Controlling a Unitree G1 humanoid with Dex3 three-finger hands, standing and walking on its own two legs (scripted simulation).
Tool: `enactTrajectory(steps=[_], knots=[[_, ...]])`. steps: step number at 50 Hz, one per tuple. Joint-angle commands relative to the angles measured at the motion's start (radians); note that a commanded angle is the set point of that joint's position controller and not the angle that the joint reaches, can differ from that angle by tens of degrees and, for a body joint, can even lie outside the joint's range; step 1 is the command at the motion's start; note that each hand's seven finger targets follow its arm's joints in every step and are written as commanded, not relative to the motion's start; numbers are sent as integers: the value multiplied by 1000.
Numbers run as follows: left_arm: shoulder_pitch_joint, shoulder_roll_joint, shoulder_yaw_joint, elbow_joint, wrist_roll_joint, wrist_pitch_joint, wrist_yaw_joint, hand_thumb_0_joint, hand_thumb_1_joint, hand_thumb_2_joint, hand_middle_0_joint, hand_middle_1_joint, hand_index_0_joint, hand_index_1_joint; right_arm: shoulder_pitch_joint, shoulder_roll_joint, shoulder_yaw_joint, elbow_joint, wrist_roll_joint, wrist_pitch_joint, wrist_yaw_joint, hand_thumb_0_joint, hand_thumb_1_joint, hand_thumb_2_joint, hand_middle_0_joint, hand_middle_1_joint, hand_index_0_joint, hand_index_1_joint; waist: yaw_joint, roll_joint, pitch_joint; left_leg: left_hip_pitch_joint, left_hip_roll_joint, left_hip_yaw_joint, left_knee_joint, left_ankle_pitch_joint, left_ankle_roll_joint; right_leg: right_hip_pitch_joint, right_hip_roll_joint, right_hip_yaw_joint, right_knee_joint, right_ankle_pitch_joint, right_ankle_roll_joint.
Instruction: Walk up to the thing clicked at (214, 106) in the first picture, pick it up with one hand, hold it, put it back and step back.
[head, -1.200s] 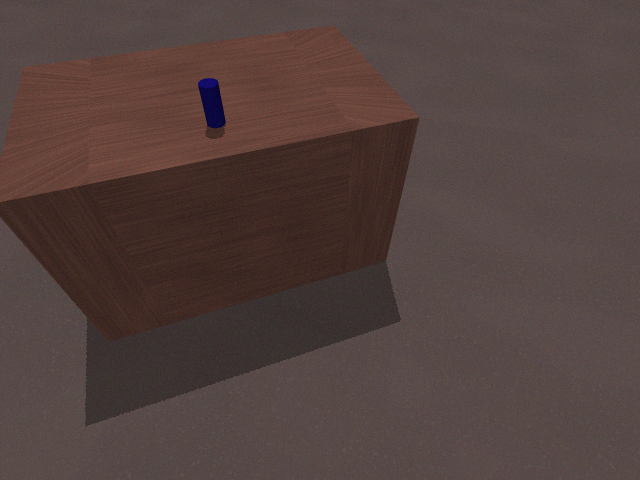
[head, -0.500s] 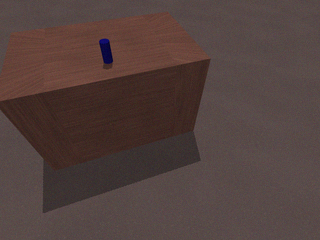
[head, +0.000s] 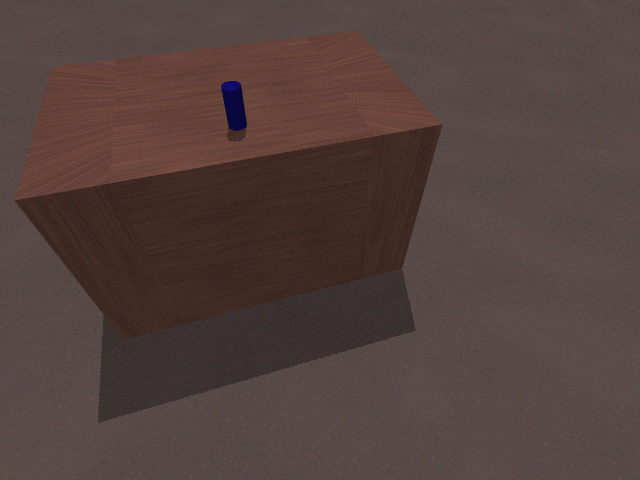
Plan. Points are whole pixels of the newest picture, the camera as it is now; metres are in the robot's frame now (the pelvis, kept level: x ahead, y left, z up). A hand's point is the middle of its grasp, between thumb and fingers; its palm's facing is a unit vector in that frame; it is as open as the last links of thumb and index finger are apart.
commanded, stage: walk up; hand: right
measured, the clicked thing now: (234, 106) +0.98 +0.21 -0.07
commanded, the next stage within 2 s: none
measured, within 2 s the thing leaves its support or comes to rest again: neither
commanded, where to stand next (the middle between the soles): +0.48 +0.29 m, yaw +16 degrees
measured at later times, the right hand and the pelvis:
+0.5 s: hand (399, 448) +0.20 -0.10 -0.14, palm faces -0.17 +0.92 -0.34, open 7.4 cm; pelvis +0.12 +0.15 -0.01, yaw +12 degrees
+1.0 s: hand (339, 293) +0.46 -0.03 -0.15, palm faces -0.37 +0.87 -0.33, open 7.4 cm; pelvis +0.30 +0.20 +0.00, yaw +17 degrees
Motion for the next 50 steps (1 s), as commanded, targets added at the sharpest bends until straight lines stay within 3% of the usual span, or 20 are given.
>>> enactTrajectory(steps=[1,4,10,13,14,15,16,17,18,20,23,28,32,35,36,37,39,42,44,50], knots=[[11,370,118,-128,17,-36,39,0,900,900,-200,-300,-200,-300,-88,-245,-90,-179,-20,-4,37,0,-900,-900,200,300,200,300,51,-74,97,-435,149,-101,342,-81,-15,38,-490,427,-252,-381,-277],[-6,351,113,-151,23,-50,33,0,900,900,-200,-300,-200,-300,-38,-224,-102,-189,-5,-4,66,0,-900,-900,200,300,200,300,23,-105,88,-369,156,-72,262,-21,-41,40,-369,199,-217,-202,-222],[10,359,111,-184,21,-45,10,0,900,900,-200,-300,-200,-300,11,-199,-121,-206,8,-22,79,0,-900,-900,200,300,200,300,14,-184,43,-63,89,114,47,171,-48,-141,-240,-53,-58,-113,-133],[42,320,91,-196,23,-29,8,0,900,900,-200,-300,-200,-300,200,-261,-152,-149,10,-29,54,0,-900,-900,200,300,200,300,-86,-3,-67,205,13,157,12,85,-17,-252,-198,-114,310,-59,-103],[91,255,69,-204,20,-23,3,0,900,900,-200,-300,-200,-300,334,-328,-174,-121,7,-36,36,0,-900,-900,200,300,200,300,-157,189,-109,326,53,0,-104,-106,49,-355,-135,-132,652,-48,-70],[90,189,47,-245,-11,-25,-3,0,900,900,-200,-300,-200,-300,345,-420,-179,-146,8,-48,23,0,-900,-900,200,300,200,300,-142,439,-66,317,274,-518,-366,-208,146,-572,15,-105,840,-381,-20],[34,275,59,-250,-6,-25,6,0,900,900,-200,-300,-200,-300,295,-465,-182,-169,38,-50,24,0,-900,-900,200,300,200,300,-134,337,-62,257,365,-737,-466,-238,232,-565,-23,28,884,-393,-47],[-2,320,62,-249,-5,-27,10,0,900,900,-200,-300,-200,-300,248,-453,-177,-190,44,-46,16,0,-900,-900,200,300,200,300,-105,215,-11,161,395,-740,-472,-282,262,-577,-69,75,901,-344,-51],[26,330,58,-229,-16,-27,6,0,900,900,-200,-300,-200,-300,186,-400,-160,-212,42,-50,5,0,-900,-900,200,300,200,300,-63,102,13,134,324,-522,-396,-167,219,-557,-116,101,868,-235,-58],[125,307,62,-185,-34,-23,-8,0,900,900,-200,-300,-200,-300,139,-310,-124,-230,41,-66,-5,0,-900,-900,200,300,200,300,-6,112,14,74,210,-279,-330,57,147,-458,-138,93,748,-130,-56],[167,281,67,-181,-28,-12,-17,0,900,900,-200,-300,-200,-300,165,-287,-115,-255,40,-82,-7,0,-900,-900,200,300,200,300,4,130,-6,29,188,-223,-341,177,159,-350,-113,45,604,-85,-27],[74,269,76,-247,-7,-22,-28,0,900,900,-200,-300,-200,-300,207,-286,-110,-288,33,-92,-5,0,-900,-900,200,300,200,300,-28,111,86,12,234,-242,-378,95,226,-403,-95,27,410,-48,-16],[70,251,84,-257,-6,-44,-30,0,900,900,-200,-300,-200,-300,182,-265,-98,-323,35,-87,1,0,-900,-900,200,300,200,300,-13,77,88,-64,214,-205,-321,143,196,-262,-48,14,282,17,-31],[258,266,103,-210,-4,-60,-12,0,900,900,-200,-300,-200,-300,157,-223,-78,-350,43,-83,-4,0,-900,-900,200,300,200,300,87,-27,-38,-128,120,-88,-15,384,120,81,10,-20,133,92,-48],[371,312,123,-194,5,-69,2,0,900,900,-200,-300,-200,-300,186,-177,-63,-352,49,-85,-5,0,-900,-900,200,300,200,300,145,-165,-102,-201,29,-34,254,311,76,202,-106,142,33,-13,-70],[387,386,137,-219,7,-77,9,0,900,900,-200,-300,-200,-300,254,-133,-50,-362,51,-84,-4,0,-900,-900,200,300,200,300,106,-291,-139,-372,-103,-47,445,-129,22,306,-378,590,-64,-90,-142],[250,392,124,-259,-13,-69,10,0,900,900,-200,-300,-200,-300,250,-272,-84,-314,35,-61,-23,0,-900,-900,200,300,200,300,56,-111,-52,-403,-6,-109,580,-143,14,108,-479,734,-131,-342,-281],[203,311,96,-285,-17,-77,6,0,900,900,-200,-300,-200,-300,236,-252,-81,-284,42,-67,-10,0,-900,-900,200,300,200,300,30,-93,53,-370,27,-142,520,-11,-1,-26,-314,369,-144,-120,-196],[193,308,93,-281,-15,-84,3,0,900,900,-200,-300,-200,-300,252,-224,-79,-276,37,-59,1,0,-900,-900,200,300,200,300,13,-128,63,-307,34,-113,459,40,-20,-101,-275,229,-129,13,-200],[235,335,105,-305,-2,-80,-7,0,900,900,-200,-300,-200,-300,110,-196,-81,-327,30,-62,27,0,-900,-900,200,300,200,300,60,-183,50,-284,59,-11,154,120,-45,-67,-258,78,-87,62,-206]])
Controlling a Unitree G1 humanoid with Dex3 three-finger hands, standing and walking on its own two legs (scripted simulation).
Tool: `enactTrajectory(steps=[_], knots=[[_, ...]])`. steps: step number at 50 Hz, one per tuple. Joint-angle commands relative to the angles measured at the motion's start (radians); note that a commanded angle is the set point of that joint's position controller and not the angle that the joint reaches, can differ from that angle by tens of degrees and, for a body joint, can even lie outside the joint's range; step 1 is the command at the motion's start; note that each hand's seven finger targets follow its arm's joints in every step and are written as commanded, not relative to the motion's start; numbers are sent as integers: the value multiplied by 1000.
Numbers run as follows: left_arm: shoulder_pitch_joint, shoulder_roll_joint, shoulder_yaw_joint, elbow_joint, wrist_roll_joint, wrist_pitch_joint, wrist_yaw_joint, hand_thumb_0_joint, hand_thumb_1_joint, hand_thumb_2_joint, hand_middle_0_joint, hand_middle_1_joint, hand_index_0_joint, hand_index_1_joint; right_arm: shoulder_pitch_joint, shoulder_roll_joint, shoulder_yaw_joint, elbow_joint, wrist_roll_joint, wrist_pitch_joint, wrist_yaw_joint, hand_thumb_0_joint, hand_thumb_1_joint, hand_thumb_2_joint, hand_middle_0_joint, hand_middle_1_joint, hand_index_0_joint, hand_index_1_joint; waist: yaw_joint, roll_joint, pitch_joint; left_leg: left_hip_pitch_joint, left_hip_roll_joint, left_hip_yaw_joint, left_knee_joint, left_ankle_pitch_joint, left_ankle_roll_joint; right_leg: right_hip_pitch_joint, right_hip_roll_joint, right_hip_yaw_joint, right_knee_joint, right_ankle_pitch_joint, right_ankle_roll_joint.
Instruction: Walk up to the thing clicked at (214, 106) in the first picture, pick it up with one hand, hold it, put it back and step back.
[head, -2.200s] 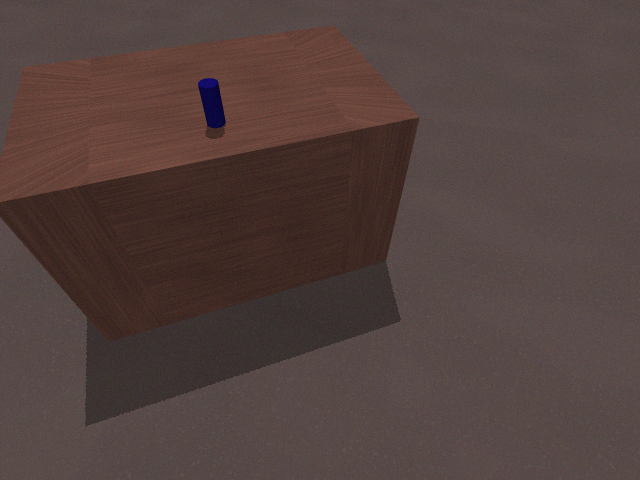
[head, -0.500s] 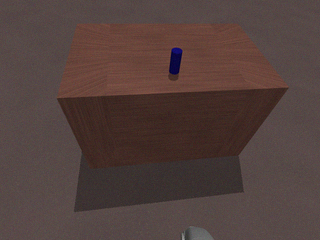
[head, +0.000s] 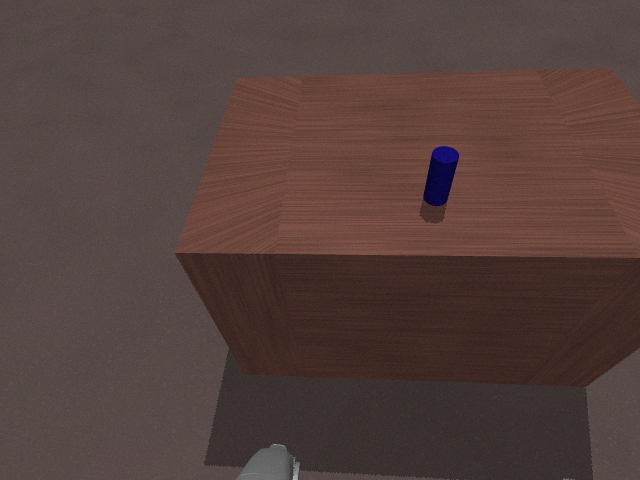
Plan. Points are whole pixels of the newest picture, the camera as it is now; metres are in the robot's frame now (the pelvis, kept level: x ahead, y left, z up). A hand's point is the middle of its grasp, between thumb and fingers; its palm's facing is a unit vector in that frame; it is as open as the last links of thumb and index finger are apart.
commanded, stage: walk up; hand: right
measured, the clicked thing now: (440, 177) +0.66 -0.19 -0.07
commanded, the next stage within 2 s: none
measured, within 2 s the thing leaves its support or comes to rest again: neither
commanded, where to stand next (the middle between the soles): +0.20 +0.03 m, yaw -1 degrees
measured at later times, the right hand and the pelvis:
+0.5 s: hand (471, 418) +0.23 -0.18 -0.13, palm faces -0.07 +0.91 -0.41, open 7.4 cm; pelvis +0.13 +0.08 -0.01, yaw +1 degrees
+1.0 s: hand (496, 460) +0.18 -0.21 -0.15, palm faces +0.00 +0.92 -0.40, open 7.4 cm; pelvis +0.12 +0.06 -0.01, yaw -2 degrees
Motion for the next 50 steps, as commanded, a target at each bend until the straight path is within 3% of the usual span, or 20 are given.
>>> enactTrajectory(steps=[1,4,7,8,9,10,11,12,15,19,25,28,31,33,34,36,40,42,44,50], knots=[[29,290,98,-87,4,-19,7,0,900,900,-200,-300,-200,-300,-40,-117,-44,-96,1,-27,9,0,-900,-900,200,300,200,300,16,-232,-2,-5,26,86,-198,75,-7,20,-206,131,-174,116,-178],[23,306,95,-99,2,-10,5,0,900,900,-200,-300,-200,-300,-77,-121,-49,-101,4,-36,11,0,-900,-900,200,300,200,300,16,-244,-32,86,23,144,-271,99,8,7,-227,113,-122,180,-170],[-32,288,77,-117,-3,6,10,0,900,900,-200,-300,-200,-300,46,-139,-60,-50,-1,-47,-2,0,-900,-900,200,300,200,300,-79,-151,-88,333,2,145,-372,167,41,-101,-215,77,81,233,-128],[14,235,56,-117,-7,13,13,0,900,900,-200,-300,-200,-300,132,-186,-75,-18,-6,-56,-14,0,-900,-900,200,300,200,300,-111,3,-150,464,-16,111,-431,100,69,-140,-140,19,325,234,-99],[78,158,32,-121,-16,18,12,0,900,900,-200,-300,-200,-300,200,-265,-99,-17,-20,-61,-29,0,-900,-900,200,300,200,300,-128,228,-196,569,161,-167,-510,29,126,-298,-45,5,572,15,-46],[116,140,27,-114,-18,27,14,0,900,900,-200,-300,-200,-300,166,-307,-101,-56,-5,-61,-42,0,-900,-900,200,300,200,300,-94,231,-192,591,342,-497,-586,25,194,-448,65,76,642,-288,-18],[93,247,52,-87,-14,42,28,0,900,900,-200,-300,-200,-300,144,-320,-106,-54,30,-56,-42,0,-900,-900,200,300,200,300,-106,149,-182,524,380,-523,-602,32,262,-419,7,153,713,-300,-39],[58,263,48,-81,-14,46,30,0,900,900,-200,-300,-200,-300,107,-284,-98,-56,33,-51,-47,0,-900,-900,200,300,200,300,-91,92,-107,428,349,-434,-602,92,263,-423,-13,170,757,-269,-40],[103,224,48,-31,-32,59,19,0,900,900,-200,-300,-200,-300,18,-195,-54,-74,25,-65,-58,0,-900,-900,200,300,200,300,-29,70,-7,247,204,-106,-604,351,107,-300,-34,228,611,-128,-27],[110,184,39,2,-25,82,25,0,900,900,-200,-300,-200,-300,-24,-163,-37,-84,17,-74,-74,0,-900,-900,200,300,200,300,-17,92,-42,253,202,-8,-585,468,172,-260,-7,201,549,-48,3],[-35,161,28,-8,-20,87,34,0,900,900,-200,-300,-200,-300,-20,-169,-34,-67,17,-59,-93,0,-900,-900,200,300,200,300,-40,72,-82,289,224,36,-454,798,174,-194,11,152,346,-40,-1],[-45,164,28,0,-12,94,31,0,900,900,-200,-300,-200,-300,-59,-182,-36,-71,22,-41,-98,0,-900,-900,200,300,200,300,-39,55,-125,298,244,7,-397,666,201,-139,27,123,252,-62,-9],[-43,192,39,19,8,86,28,0,900,900,-200,-300,-200,-300,-80,-166,-24,-63,32,-26,-96,0,-900,-900,200,300,200,300,-9,-49,-151,216,198,17,-285,371,131,16,16,171,15,106,-48],[-114,276,58,-9,14,70,28,0,900,900,-200,-300,-200,-300,-51,-85,3,-58,39,-24,-96,0,-900,-900,200,300,200,300,-46,-283,-143,91,8,126,-144,-65,27,43,-224,510,-72,330,-174],[-163,283,50,-15,4,73,25,0,900,900,-200,-300,-200,-300,-74,-108,-4,-31,32,-15,-104,0,-900,-900,200,300,200,300,-30,-309,-133,145,-25,126,-95,-280,22,-46,-293,559,-73,331,-262],[-173,236,35,-16,4,78,24,0,900,900,-200,-300,-200,-300,-81,-130,-7,8,27,-20,-100,0,-900,-900,200,300,200,300,-34,-281,-108,219,-15,89,-124,-277,23,-135,-251,492,-71,338,-229],[-245,213,30,-16,1,87,29,0,900,900,-200,-300,-200,-300,-42,-113,2,71,26,-34,-96,0,-900,-900,200,300,200,300,-59,-227,-165,303,-22,115,-378,45,16,-56,-134,326,28,376,-131],[-250,181,19,-18,-8,97,20,0,900,900,-200,-300,-200,-300,-36,-144,-2,91,7,-48,-104,0,-900,-900,200,300,200,300,-61,-151,-201,389,63,1,-472,147,50,-103,-96,284,77,279,-74],[-222,168,20,14,-8,110,12,0,900,900,-200,-300,-200,-300,-140,-193,-8,87,5,-56,-102,0,-900,-900,200,300,200,300,-8,-68,-136,278,183,-130,-523,9,116,-100,-13,218,58,-22,-31],[-294,187,25,69,-4,100,-3,0,900,900,-200,-300,-200,-300,-159,-147,21,144,0,-62,-91,0,-900,-900,200,300,200,300,-24,-26,-45,171,82,-13,-586,-104,45,-19,-52,276,-74,-57,-59]])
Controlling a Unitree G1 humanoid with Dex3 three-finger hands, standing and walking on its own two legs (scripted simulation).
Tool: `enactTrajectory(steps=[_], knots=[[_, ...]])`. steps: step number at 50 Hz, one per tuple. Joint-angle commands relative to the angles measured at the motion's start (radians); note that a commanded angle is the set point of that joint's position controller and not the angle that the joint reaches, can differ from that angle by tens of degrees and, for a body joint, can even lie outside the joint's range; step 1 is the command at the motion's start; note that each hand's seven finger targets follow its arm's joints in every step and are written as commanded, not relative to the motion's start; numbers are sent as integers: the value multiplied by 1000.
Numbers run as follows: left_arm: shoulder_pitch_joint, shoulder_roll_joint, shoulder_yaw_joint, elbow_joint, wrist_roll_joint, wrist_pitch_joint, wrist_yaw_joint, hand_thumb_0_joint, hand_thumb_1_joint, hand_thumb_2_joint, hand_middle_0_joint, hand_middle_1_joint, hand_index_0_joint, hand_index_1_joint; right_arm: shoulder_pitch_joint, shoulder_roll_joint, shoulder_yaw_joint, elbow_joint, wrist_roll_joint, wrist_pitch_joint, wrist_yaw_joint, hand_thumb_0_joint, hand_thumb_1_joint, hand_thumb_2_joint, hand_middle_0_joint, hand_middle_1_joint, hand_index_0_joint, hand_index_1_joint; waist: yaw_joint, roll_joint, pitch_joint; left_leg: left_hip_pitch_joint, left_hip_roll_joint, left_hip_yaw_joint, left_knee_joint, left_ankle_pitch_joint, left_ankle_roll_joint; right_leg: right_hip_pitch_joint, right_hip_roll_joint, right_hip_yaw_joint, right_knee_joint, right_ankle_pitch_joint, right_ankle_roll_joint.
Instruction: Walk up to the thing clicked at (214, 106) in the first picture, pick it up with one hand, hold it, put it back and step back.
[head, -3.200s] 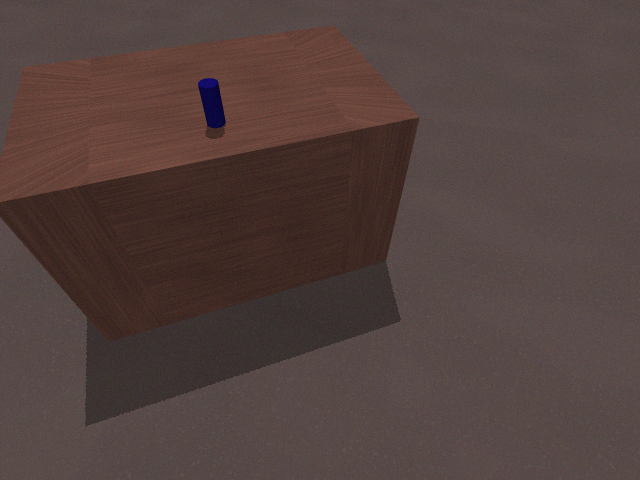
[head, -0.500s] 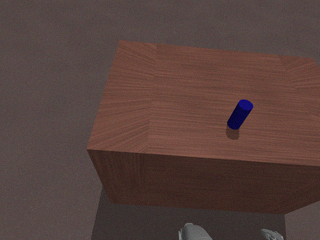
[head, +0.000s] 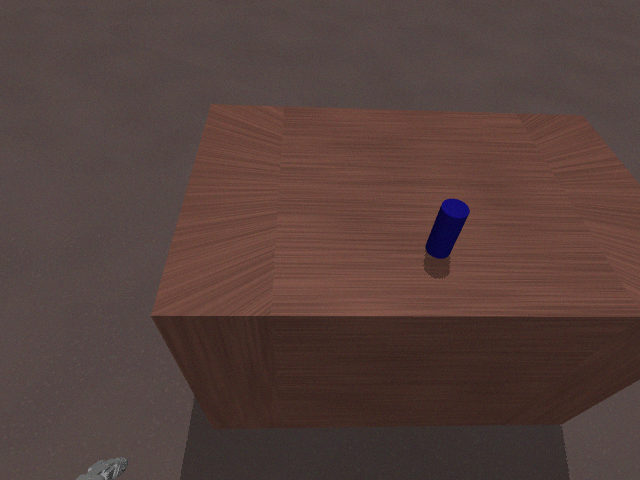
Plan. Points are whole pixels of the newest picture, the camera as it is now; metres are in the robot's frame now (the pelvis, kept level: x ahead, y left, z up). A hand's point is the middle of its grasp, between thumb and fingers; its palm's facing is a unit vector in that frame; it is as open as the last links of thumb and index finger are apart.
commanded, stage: walk up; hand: right
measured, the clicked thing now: (446, 229) +0.54 -0.24 -0.06
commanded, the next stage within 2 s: stand in 1.22 s
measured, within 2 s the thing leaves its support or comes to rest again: neither
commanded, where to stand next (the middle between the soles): +0.08 -0.03 m, yaw +1 degrees
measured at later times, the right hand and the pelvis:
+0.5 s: hand out of the picture +0.11 -0.25 -0.14, palm faces -0.06 +0.93 -0.36, open 7.4 cm; pelvis +0.02 +0.00 +0.01, yaw +1 degrees
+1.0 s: hand out of the picture +0.11 -0.27 -0.13, palm faces -0.02 +0.92 -0.38, open 7.4 cm; pelvis +0.03 -0.01 +0.02, yaw +1 degrees
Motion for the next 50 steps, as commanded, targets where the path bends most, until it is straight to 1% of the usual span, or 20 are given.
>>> enactTrajectory(steps=[1,4,9,11,13,14,18,20,21,24,26,27,28,29,32,33,38,41,45,50], knots=[[-42,211,60,-26,0,-18,2,0,900,900,-200,-300,-200,-300,-76,-229,-45,-49,1,-40,-12,0,-900,-900,200,300,200,300,26,99,-13,-118,110,-148,-232,-91,45,95,-111,139,-168,-83,-57],[-47,207,57,3,-4,-19,1,0,900,900,-200,-300,-200,-300,-73,-223,-41,-32,3,-40,-12,0,-900,-900,200,300,200,300,26,88,-9,-78,109,-137,-244,-57,43,86,-109,145,-202,-86,-53],[-56,202,53,38,-3,-19,-2,0,900,900,-200,-300,-200,-300,-74,-235,-40,-10,6,-42,-15,0,-900,-900,200,300,200,300,22,81,-53,-33,125,-137,-268,2,42,140,-104,119,-207,2,-38],[-54,202,53,52,-5,-18,-1,0,900,900,-200,-300,-200,-300,-73,-232,-40,-5,8,-40,-17,0,-900,-900,200,300,200,300,20,67,-50,-28,119,-132,-265,17,42,140,-104,122,-219,4,-33],[-60,196,50,60,-7,-19,-1,0,900,900,-200,-300,-200,-300,-68,-231,-39,5,8,-40,-18,0,-900,-900,200,300,200,300,15,57,-72,2,119,-125,-266,56,37,151,-112,123,-224,47,-31],[-53,196,49,68,-8,-19,1,0,900,900,-200,-300,-200,-300,-80,-230,-40,5,8,-39,-18,0,-900,-900,200,300,200,300,17,61,-69,12,115,-122,-266,69,37,140,-109,121,-227,43,-30],[-62,197,48,81,-5,-20,4,0,900,900,-200,-300,-200,-300,-74,-231,-40,18,11,-36,-20,0,-900,-900,200,300,200,300,6,33,-92,43,120,-116,-263,128,34,157,-121,118,-231,105,-29],[-45,191,47,90,-8,-21,5,0,900,900,-200,-300,-200,-300,-83,-228,-39,20,12,-35,-20,0,-900,-900,200,300,200,300,13,39,-108,67,123,-112,-254,188,34,167,-121,112,-230,157,-24],[-50,196,48,94,-6,-21,7,0,900,900,-200,-300,-200,-300,-84,-229,-43,23,12,-34,-21,0,-900,-900,200,300,200,300,8,26,-115,71,123,-112,-250,212,34,176,-123,108,-229,187,-24],[-42,194,49,104,-9,-21,10,0,900,900,-200,-300,-200,-300,-94,-219,-40,28,14,-31,-21,0,-900,-900,200,300,200,300,11,24,-115,99,121,-102,-250,246,28,170,-127,108,-232,214,-21],[-57,193,48,104,-9,-20,12,0,900,900,-200,-300,-200,-300,-92,-216,-40,34,12,-29,-22,0,-900,-900,200,300,200,300,6,21,-109,86,124,-102,-257,255,25,180,-129,107,-234,233,-18],[-48,191,50,109,-9,-19,14,0,900,900,-200,-300,-200,-300,-107,-219,-42,35,11,-27,-22,0,-900,-900,200,300,200,300,11,32,-105,96,124,-101,-256,262,26,168,-125,99,-237,218,-18],[-53,193,50,108,-5,-20,14,0,900,900,-200,-300,-200,-300,-104,-222,-46,36,12,-27,-22,0,-900,-900,200,300,200,300,4,25,-111,96,129,-103,-256,265,29,180,-128,98,-239,234,-18],[-53,187,47,109,-8,-19,14,0,900,900,-200,-300,-200,-300,-111,-214,-41,37,11,-27,-22,0,-900,-900,200,300,200,300,10,26,-101,92,126,-99,-261,265,26,173,-128,103,-241,239,-16],[-61,193,54,113,-5,-18,15,0,900,900,-200,-300,-200,-300,-110,-216,-44,44,12,-26,-23,0,-900,-900,200,300,200,300,4,34,-105,86,130,-100,-273,267,24,197,-128,96,-239,242,-17],[-58,189,53,116,-5,-18,15,0,900,900,-200,-300,-200,-300,-119,-215,-44,44,11,-25,-23,0,-900,-900,200,300,200,300,8,41,-99,84,129,-102,-277,263,25,197,-127,94,-245,238,-13],[-57,186,54,114,-1,-19,16,0,900,900,-200,-300,-200,-300,-129,-213,-47,48,9,-23,-23,0,-900,-900,200,300,200,300,7,53,-117,94,129,-95,-277,260,25,214,-129,92,-250,245,-16],[-74,187,58,112,-3,-18,17,0,900,900,-200,-300,-200,-300,-124,-203,-43,51,9,-24,-23,0,-900,-900,200,300,200,300,6,55,-102,81,123,-93,-288,262,18,215,-130,97,-251,250,-14],[-66,186,60,111,-2,-18,18,0,900,900,-200,-300,-200,-300,-125,-208,-45,52,8,-22,-25,0,-900,-900,200,300,200,300,8,62,-120,102,132,-91,-283,287,20,222,-126,90,-247,252,-18],[-75,184,60,107,-1,-16,17,0,900,900,-200,-300,-200,-300,-117,-207,-43,55,8,-23,-26,0,-900,-900,200,300,200,300,7,51,-112,91,130,-87,-288,282,22,226,-127,96,-243,269,-20]])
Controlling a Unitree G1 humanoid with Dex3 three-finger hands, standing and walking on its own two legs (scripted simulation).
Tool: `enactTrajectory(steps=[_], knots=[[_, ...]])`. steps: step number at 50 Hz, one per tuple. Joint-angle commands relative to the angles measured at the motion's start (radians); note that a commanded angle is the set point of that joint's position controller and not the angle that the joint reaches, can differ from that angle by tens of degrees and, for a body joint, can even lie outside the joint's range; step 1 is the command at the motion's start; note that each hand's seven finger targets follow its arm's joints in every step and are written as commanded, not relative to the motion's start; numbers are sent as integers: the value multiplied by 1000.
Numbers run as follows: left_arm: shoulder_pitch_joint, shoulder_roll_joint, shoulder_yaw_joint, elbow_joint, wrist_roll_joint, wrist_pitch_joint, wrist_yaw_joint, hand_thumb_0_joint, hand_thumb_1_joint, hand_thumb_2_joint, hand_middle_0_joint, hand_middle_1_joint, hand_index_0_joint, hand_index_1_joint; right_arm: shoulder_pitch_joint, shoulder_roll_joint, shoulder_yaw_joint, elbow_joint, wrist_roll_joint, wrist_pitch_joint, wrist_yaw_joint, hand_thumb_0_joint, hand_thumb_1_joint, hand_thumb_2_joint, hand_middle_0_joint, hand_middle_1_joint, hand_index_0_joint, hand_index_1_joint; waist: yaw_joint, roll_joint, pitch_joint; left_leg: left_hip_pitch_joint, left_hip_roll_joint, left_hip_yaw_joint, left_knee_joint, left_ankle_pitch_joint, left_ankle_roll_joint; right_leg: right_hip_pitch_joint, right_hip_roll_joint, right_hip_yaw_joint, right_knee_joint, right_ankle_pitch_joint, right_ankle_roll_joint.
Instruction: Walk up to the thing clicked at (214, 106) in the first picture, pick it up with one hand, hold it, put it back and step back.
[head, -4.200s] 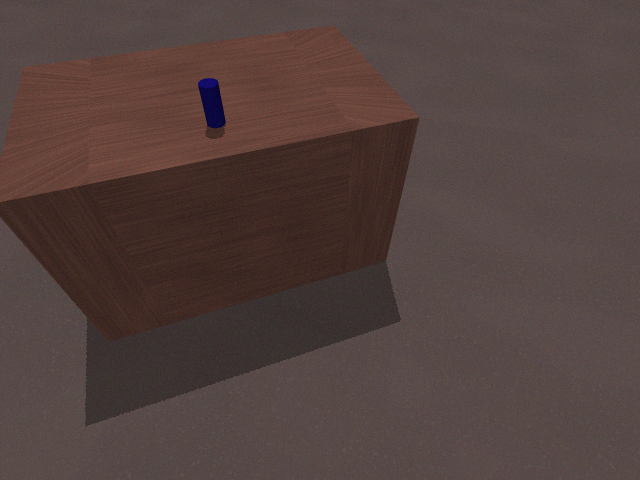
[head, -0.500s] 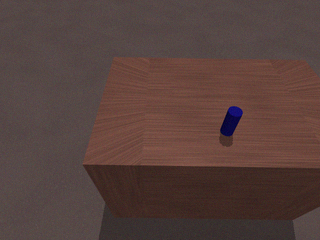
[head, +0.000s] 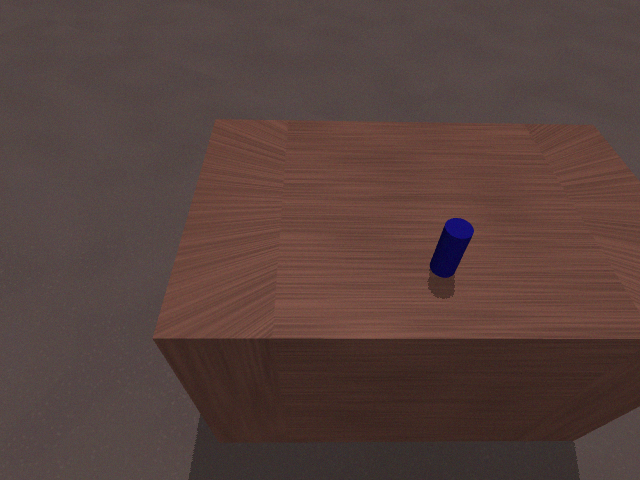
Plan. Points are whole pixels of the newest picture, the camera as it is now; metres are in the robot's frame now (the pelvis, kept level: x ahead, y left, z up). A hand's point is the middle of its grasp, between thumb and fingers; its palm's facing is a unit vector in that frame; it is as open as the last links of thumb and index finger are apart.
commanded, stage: walk up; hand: right
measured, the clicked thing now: (450, 249) +0.51 -0.23 -0.08
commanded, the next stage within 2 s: stand in 0.22 s
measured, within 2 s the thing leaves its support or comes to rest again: neither
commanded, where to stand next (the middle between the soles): +0.05 -0.02 m, yaw +0 degrees
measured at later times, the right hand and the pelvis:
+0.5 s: hand out of the picture +0.06 -0.25 -0.16, palm faces -0.04 +0.95 -0.32, open 7.4 cm; pelvis -0.01 +0.00 +0.00, yaw +0 degrees
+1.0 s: hand out of the picture +0.07 -0.25 -0.16, palm faces -0.06 +0.94 -0.34, open 7.4 cm; pelvis +0.00 +0.00 +0.00, yaw +1 degrees
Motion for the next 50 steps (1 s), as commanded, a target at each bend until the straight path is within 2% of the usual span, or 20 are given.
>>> enactTrajectory(steps=[1,9,11,17,20,25,28,33,38,39,43,50], knots=[[-50,208,44,-69,2,-16,9,0,900,900,-200,-300,-200,-300,-31,-215,-40,-61,5,-23,-16,0,-900,-900,200,300,200,300,4,24,-84,-45,118,-74,-58,191,36,86,-140,111,-25,191,-15],[-49,209,48,-68,4,-12,6,0,900,900,-200,-300,-200,-300,-19,-215,-39,-61,4,-22,-15,0,-900,-900,200,300,200,300,4,3,-52,-68,111,-78,-70,91,40,65,-131,122,-47,98,-12],[-55,204,34,-63,-3,-26,12,0,900,900,-200,-300,-200,-300,-46,-204,-32,-56,9,-11,-7,0,-900,-900,200,300,200,300,10,59,-53,-67,113,-89,-72,85,32,66,-145,132,-68,75,-11],[-57,215,27,-49,-3,-41,21,0,900,900,-200,-300,-200,-300,-30,-205,-27,-47,10,-4,0,0,-900,-900,200,300,200,300,2,21,-96,-31,125,-98,-69,172,30,103,-153,122,-52,194,-11],[-50,220,21,-41,-5,-43,23,0,900,900,-200,-300,-200,-300,-24,-199,-25,-41,11,-2,4,0,-900,-900,200,300,200,300,0,6,-75,-26,117,-100,-78,121,28,73,-147,117,-72,129,-4],[-40,217,18,-34,-4,-43,25,0,900,900,-200,-300,-200,-300,-27,-204,-25,-38,8,2,7,0,-900,-900,200,300,200,300,6,11,-55,-39,115,-101,-88,78,33,54,-145,115,-83,81,-1],[-50,226,19,-34,-6,-42,25,0,900,900,-200,-300,-200,-300,-8,-200,-23,-34,6,2,8,0,-900,-900,200,300,200,300,3,8,-36,-62,113,-103,-94,45,33,47,-144,121,-87,10,-2],[-46,229,16,-32,-4,-44,24,0,900,900,-200,-300,-200,-300,-9,-194,-25,-39,8,4,11,0,-900,-900,200,300,200,300,0,7,-34,-69,110,-107,-86,33,34,39,-145,122,-94,-12,-3],[-42,227,15,-33,-4,-48,25,0,900,900,-200,-300,-200,-300,-8,-197,-23,-42,8,2,10,0,-900,-900,200,300,200,300,-1,15,-60,-56,113,-110,-77,88,34,60,-149,119,-77,73,-2],[-36,226,14,-34,-3,-48,26,0,900,900,-200,-300,-200,-300,-14,-203,-26,-42,8,3,10,0,-900,-900,200,300,200,300,4,18,-70,-49,111,-107,-76,87,33,58,-149,115,-79,64,-3],[-26,222,10,-34,-4,-49,25,0,900,900,-200,-300,-200,-300,-15,-203,-22,-41,8,-1,7,0,-900,-900,200,300,200,300,1,35,-88,-32,119,-106,-67,162,31,76,-154,111,-60,174,-4],[-25,224,9,-29,-3,-44,27,0,900,900,-200,-300,-200,-300,-17,-202,-20,-38,9,1,4,0,-900,-900,200,300,200,300,5,27,-87,-34,123,-108,-76,188,28,100,-155,102,-51,189,-5]])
